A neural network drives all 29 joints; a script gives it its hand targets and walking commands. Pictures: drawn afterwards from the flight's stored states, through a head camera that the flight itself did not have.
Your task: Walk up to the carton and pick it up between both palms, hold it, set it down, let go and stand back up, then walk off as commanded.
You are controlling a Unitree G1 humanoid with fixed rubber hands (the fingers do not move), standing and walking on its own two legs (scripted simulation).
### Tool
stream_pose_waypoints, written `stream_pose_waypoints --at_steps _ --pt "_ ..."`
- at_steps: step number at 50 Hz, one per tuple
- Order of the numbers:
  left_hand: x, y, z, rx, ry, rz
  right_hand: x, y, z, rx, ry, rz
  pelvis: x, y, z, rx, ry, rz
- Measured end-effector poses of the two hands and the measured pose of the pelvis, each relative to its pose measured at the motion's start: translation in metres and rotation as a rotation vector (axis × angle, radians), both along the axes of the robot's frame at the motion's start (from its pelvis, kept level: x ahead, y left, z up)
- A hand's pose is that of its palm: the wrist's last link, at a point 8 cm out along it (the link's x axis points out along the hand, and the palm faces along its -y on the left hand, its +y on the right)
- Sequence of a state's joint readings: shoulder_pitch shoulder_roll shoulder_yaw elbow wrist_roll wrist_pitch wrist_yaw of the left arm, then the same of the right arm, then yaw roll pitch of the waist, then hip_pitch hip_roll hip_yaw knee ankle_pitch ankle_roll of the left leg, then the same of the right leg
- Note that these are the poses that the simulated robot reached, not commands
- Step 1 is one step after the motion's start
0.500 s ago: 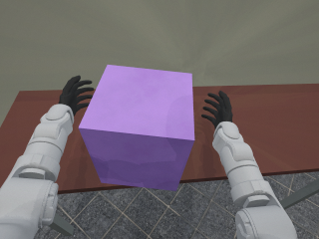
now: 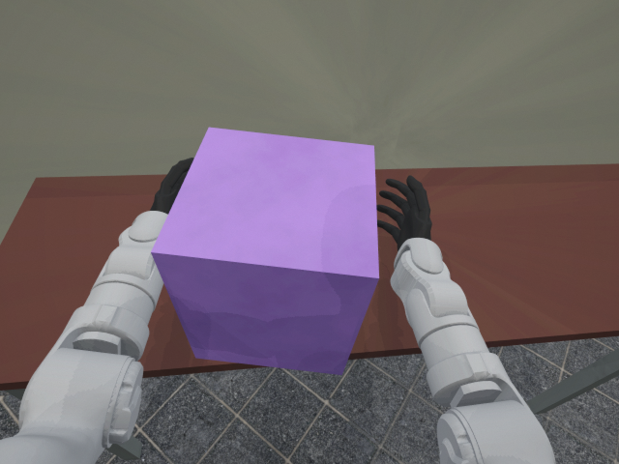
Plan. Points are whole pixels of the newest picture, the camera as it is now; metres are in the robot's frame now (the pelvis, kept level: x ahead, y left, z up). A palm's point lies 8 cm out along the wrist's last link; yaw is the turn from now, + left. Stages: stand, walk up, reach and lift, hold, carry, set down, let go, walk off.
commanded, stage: reach and lift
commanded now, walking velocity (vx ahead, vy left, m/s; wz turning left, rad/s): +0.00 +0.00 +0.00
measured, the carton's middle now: (279, 258) +0.37 +0.02 +0.07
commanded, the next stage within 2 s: none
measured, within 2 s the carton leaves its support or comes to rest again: leaves its support in 1.42 s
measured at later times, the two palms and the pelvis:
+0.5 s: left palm (171, 214) +0.42 +0.16 +0.10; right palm (401, 239) +0.37 -0.15 +0.10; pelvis +0.00 +0.00 +0.00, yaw +0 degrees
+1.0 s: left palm (174, 213) +0.42 +0.15 +0.10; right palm (402, 240) +0.37 -0.15 +0.10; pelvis +0.00 +0.00 +0.00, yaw +0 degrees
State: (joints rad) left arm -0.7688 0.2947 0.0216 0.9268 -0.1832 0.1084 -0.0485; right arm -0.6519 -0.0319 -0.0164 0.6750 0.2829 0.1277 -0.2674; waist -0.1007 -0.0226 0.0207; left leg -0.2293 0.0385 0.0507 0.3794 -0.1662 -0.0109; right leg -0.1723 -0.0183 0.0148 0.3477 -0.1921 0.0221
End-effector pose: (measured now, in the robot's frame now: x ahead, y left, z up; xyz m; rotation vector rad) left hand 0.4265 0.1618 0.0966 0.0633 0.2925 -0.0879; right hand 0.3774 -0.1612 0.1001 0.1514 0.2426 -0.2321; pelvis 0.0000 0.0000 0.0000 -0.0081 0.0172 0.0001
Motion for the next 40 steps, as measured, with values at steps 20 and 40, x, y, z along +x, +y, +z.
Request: stream_pose_waypoints --at_steps 20,40 --pt "-0.003 -0.003 0.001 0.022 0.001 0.015 -0.004 0.015 0.0 -0.04 0.003 0.002 -0.003 0.001 0.0 -0.001 -0.004 0.0" --pt "-0.002 -0.006 0.001 0.02 -0.006 0.024 -0.004 0.014 0.001 -0.103 -0.008 -0.004 -0.003 0.001 0.0 -0.001 -0.004 0.0"
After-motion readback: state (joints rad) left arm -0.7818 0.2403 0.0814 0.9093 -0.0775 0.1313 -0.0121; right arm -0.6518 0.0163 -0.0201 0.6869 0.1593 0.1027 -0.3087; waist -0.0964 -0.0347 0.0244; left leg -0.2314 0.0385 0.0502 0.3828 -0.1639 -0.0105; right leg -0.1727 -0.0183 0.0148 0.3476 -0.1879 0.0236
